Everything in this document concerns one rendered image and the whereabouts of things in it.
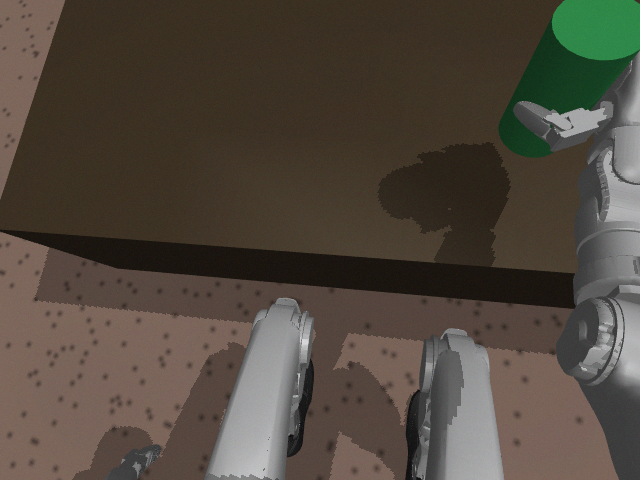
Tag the right robot hand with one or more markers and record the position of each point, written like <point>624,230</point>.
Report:
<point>619,106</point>

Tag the right robot foot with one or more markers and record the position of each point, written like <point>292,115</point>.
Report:
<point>412,435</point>

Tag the left robot foot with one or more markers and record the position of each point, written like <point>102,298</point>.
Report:
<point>295,441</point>

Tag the right robot arm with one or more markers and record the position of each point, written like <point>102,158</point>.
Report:
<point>600,344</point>

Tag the left robot hand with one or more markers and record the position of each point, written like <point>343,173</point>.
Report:
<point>134,463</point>

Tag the can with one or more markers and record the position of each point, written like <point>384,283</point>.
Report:
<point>585,47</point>

